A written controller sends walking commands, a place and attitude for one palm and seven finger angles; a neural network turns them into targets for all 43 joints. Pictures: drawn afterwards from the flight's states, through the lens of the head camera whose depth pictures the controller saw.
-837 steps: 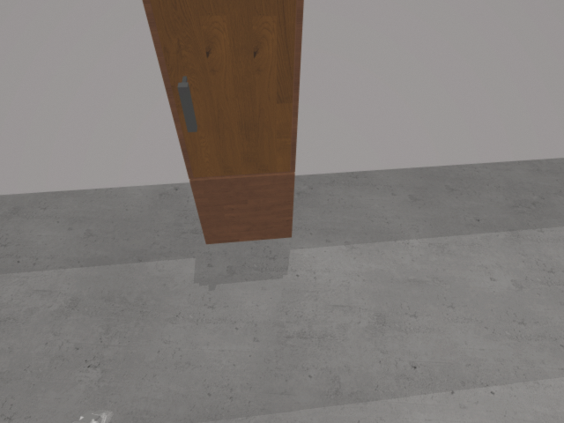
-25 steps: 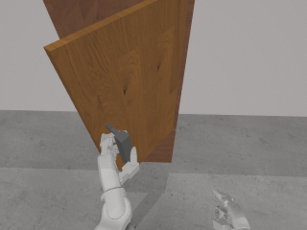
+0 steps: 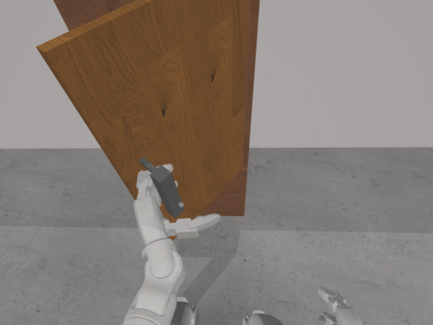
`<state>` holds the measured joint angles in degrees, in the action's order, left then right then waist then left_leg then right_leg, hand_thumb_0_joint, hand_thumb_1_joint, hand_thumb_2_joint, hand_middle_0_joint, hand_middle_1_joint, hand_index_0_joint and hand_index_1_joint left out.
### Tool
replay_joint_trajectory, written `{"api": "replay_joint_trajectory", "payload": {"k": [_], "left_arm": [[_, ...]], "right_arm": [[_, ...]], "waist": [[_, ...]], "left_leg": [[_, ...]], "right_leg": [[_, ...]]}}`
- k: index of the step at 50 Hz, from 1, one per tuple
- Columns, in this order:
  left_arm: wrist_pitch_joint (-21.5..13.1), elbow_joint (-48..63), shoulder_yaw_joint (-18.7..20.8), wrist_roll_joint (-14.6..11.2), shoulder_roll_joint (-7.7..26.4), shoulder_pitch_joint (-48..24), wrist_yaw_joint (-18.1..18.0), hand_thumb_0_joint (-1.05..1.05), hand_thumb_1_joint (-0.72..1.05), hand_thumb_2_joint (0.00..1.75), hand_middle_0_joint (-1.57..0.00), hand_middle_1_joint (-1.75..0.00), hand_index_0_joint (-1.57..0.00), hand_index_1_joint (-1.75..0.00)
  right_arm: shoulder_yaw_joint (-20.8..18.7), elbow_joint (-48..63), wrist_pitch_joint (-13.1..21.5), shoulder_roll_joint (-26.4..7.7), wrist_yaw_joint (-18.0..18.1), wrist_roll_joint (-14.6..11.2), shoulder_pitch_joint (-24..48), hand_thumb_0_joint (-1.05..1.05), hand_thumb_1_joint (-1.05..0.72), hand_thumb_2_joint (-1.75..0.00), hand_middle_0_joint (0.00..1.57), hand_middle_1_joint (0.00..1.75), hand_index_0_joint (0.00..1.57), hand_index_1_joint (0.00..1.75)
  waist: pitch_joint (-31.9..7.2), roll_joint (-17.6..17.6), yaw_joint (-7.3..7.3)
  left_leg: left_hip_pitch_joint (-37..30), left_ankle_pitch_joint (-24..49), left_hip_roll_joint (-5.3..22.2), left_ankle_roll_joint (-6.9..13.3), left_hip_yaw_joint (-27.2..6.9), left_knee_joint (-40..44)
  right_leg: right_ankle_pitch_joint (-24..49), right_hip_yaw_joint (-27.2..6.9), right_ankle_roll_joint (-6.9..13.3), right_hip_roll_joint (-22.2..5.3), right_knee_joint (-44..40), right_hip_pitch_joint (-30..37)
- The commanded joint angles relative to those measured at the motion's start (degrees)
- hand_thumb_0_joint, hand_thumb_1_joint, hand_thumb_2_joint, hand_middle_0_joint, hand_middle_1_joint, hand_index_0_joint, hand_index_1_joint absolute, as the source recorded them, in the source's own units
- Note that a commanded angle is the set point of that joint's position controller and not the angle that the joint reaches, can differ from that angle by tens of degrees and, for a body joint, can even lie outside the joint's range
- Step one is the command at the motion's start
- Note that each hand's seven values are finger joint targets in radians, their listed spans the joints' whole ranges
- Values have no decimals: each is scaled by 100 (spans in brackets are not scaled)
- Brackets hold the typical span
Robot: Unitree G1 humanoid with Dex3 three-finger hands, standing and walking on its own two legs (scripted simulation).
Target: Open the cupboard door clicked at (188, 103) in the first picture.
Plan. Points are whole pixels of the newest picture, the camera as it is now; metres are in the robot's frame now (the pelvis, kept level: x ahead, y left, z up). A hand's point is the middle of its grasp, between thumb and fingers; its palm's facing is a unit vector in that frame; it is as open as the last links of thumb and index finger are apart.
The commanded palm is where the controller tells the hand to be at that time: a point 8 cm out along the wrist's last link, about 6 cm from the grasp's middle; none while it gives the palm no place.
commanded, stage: open thumb and fingers to let go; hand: left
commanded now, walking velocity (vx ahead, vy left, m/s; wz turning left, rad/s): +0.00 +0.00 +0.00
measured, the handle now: (161, 187) +0.36 +0.12 +0.04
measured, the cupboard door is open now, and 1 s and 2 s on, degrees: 51 52 52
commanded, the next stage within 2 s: slide the hand sideways off the handle in 0.28 s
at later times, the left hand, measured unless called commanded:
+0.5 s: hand (177, 216) +0.31 +0.08 +0.04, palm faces +0.01 -1.00 -0.06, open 15.7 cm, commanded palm +0.28 +0.12 +0.04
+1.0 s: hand (152, 243) +0.25 +0.12 +0.04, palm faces -0.07 -1.00 +0.02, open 16.3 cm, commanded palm +0.24 +0.16 +0.04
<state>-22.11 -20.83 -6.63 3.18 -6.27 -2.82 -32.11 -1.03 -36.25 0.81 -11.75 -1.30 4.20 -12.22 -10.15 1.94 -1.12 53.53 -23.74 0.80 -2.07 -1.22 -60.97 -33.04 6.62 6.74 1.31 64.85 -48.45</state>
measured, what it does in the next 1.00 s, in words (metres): shifts its weight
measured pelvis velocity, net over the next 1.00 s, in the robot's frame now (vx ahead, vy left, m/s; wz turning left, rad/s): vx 0.00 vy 0.06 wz -0.04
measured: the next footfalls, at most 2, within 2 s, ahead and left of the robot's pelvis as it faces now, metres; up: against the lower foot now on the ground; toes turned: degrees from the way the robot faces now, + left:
none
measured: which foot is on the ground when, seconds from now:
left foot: down 0.00-1.00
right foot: down 0.00-1.00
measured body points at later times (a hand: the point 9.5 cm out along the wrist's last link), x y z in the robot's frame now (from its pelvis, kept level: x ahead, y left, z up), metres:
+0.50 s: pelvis +0.00 +0.03 +0.00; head +0.06 +0.02 +0.44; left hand +0.30 +0.13 +0.04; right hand +0.17 -0.18 -0.11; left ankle +0.06 +0.16 -0.65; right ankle -0.01 -0.04 -0.65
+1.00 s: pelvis +0.00 +0.06 -0.01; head +0.06 +0.06 +0.44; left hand +0.25 +0.17 +0.04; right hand +0.16 -0.16 -0.10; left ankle +0.06 +0.16 -0.65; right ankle -0.01 -0.04 -0.65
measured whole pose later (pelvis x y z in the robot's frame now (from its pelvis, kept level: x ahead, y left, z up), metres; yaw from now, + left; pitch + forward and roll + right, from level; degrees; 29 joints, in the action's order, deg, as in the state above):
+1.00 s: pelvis +0.00 +0.06 -0.01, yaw -3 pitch +15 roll -1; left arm -24.2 -3.4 -13.2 -0.7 2.9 14.0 -8.8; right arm 1.4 -25.7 -1.9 -11.6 -1.8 0.9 -13.5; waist -9.0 2.0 -0.6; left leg 55.1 -26.7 0.6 1.7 1.1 -66.6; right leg -33.2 4.2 2.2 0.8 66.7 -48.7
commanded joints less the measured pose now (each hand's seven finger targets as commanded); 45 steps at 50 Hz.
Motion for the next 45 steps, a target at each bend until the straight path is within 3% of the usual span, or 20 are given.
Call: {"api": "replay_joint_trajectory", "payload": {"k": [1,5,7,13,15,18,19,20,21,23,24,26,27,29,31,33,36,42,43,45], "left_arm": [[-392,1258,50,121,72,-1185,-37,0,-50,30,-25,-90,-25,-90],[-383,1271,-43,189,-72,-1066,-96,0,-50,30,-22,-70,-22,-70],[-354,1195,-130,227,-173,-1090,-137,0,-50,30,-20,-60,-20,-60],[-273,1168,-82,306,-126,-1173,-272,0,-50,30,-15,-30,-15,-30],[-252,1199,-214,296,-318,-1407,-343,0,-50,30,-15,-30,-15,-30],[-171,1118,-161,289,-293,-1282,-376,0,-50,30,-15,-30,-15,-30],[-168,1183,-219,272,-376,-1317,-387,0,-50,30,-15,-30,-15,-30],[-433,1401,-1533,895,196,-1213,839,0,-50,30,-15,-30,-15,-30],[-715,1604,-1044,652,607,-1362,1487,0,-50,30,-15,-30,-15,-30],[-969,1970,-1040,290,818,-1344,2471,0,-50,30,-15,-30,-15,-30],[-960,1911,-1077,-62,584,-1157,2761,0,-50,30,-15,-30,-15,-30],[-831,1843,-1007,-698,247,-863,2964,0,-50,30,-15,-30,-15,-30],[-749,1842,-994,-877,124,-813,2936,0,-50,30,-15,-30,-15,-30],[-624,1729,-880,-905,126,-555,2732,0,-50,30,-15,-30,-15,-30],[-602,1836,-784,-681,310,-475,2476,0,-50,30,-15,-30,-15,-30],[-625,2012,-752,-359,514,-346,2276,0,-50,30,-15,-30,-15,-30],[-617,2179,-762,-122,545,154,2149,0,-50,30,-15,-30,-15,-30],[-531,2777,-597,-293,732,718,2179,0,-50,30,-15,-30,-15,-30],[-540,2917,-651,-298,729,732,2207,0,-50,30,-15,-30,-15,-30],[-562,2943,-685,-358,713,808,2274,0,-50,30,-15,-30,-15,-30]], "right_arm": [[-151,867,289,-399,29,1,393,0,-90,-90,20,30,20,30],[-153,878,290,-389,20,16,353,0,-90,-90,20,30,20,30],[-137,904,299,-386,12,18,388,0,-90,-90,20,30,20,30],[-107,954,288,-374,37,22,433,0,-90,-90,20,30,20,30],[-88,955,293,-360,28,24,458,0,-90,-90,20,30,20,30],[-69,980,292,-359,30,23,489,0,-90,-90,20,30,20,30],[-62,993,292,-351,18,24,531,0,-90,-90,20,30,20,30],[-80,938,185,-616,-28,-38,153,0,-90,-90,20,30,20,30],[-132,1073,155,-544,-15,-80,163,0,-90,-90,20,30,20,30],[-136,1225,120,-588,11,-175,137,0,-90,-90,20,30,20,30],[-119,1328,136,-565,19,-245,185,0,-90,-90,20,30,20,30],[-76,1462,155,-572,39,-365,264,0,-90,-90,20,30,20,30],[-69,1506,169,-584,39,-391,279,0,-90,-90,20,30,20,30],[-75,1549,157,-638,15,-393,300,0,-90,-90,20,30,20,30],[-108,1603,120,-681,-28,-349,241,0,-90,-90,20,30,20,30],[-127,1671,84,-694,-70,-303,232,0,-90,-90,20,30,20,30],[-130,1781,15,-665,-117,-282,200,0,-90,-90,20,30,20,30],[-76,1964,-48,-629,-60,-309,260,0,-90,-90,20,30,20,30],[-72,1991,-35,-639,-43,-320,240,0,-90,-90,20,30,20,30],[-42,1990,-9,-631,-20,-326,279,0,-90,-90,20,30,20,30]], "waist": [[-1568,-961,-51],[-1637,-834,-25],[-1492,-825,-49],[-1566,-667,0],[-1598,-570,-29],[-1520,-642,-12],[-1551,-518,4],[-1296,-768,-574],[-1525,-635,-364],[-1901,-192,-300],[-1813,-136,-260],[-1517,-305,-192],[-1434,-401,-183],[-1210,-471,-138],[-1266,-602,-108],[-1349,-397,-38],[-1407,-437,20],[-1300,-385,88],[-1309,-455,11],[-1041,-350,-8]], "left_leg": [[-522,551,-205,253,-38,85],[-779,713,-195,259,-16,156],[-866,640,-193,266,7,190],[-1058,713,-178,279,13,236],[-1224,727,-170,288,26,269],[-1265,757,-150,286,5,304],[-1319,787,-156,287,24,303],[-1323,836,-170,401,16,173],[-1234,902,-178,417,5,95],[-1469,1016,-178,418,15,83],[-1583,931,-173,409,5,116],[-1695,710,-130,379,-38,277],[-1684,639,-125,376,-61,319],[-1678,545,-85,357,-131,414],[-1567,512,-80,366,-152,372],[-1555,585,-77,361,-164,342],[-1535,609,-84,353,-127,330],[-1409,437,-97,342,-81,381],[-1473,449,-63,348,-111,377],[-1332,210,-77,338,-137,399]], "right_leg": [[2844,-1605,-889,-647,-1703,1497],[2882,-1308,-806,-529,-1541,1324],[2565,-1165,-768,-461,-1551,1098],[2273,-948,-680,-335,-1461,938],[2104,-777,-638,-261,-1392,773],[1948,-668,-599,-191,-1374,697],[1964,-659,-591,-183,-1360,673],[2466,-816,-645,-199,-1257,493],[2763,-871,-616,-264,-1184,681],[2846,-925,-545,-245,-1055,827],[2633,-877,-542,-221,-1134,719],[1982,-702,-517,-121,-1281,535],[1782,-640,-516,-99,-1310,486],[1476,-480,-498,-57,-1237,240],[1374,-466,-499,-60,-1133,165],[1375,-472,-466,-66,-993,93],[1428,-477,-447,-58,-948,152],[1312,-518,-450,-29,-1024,312],[1291,-487,-461,-12,-990,240],[1056,-476,-464,-17,-1029,131]]}}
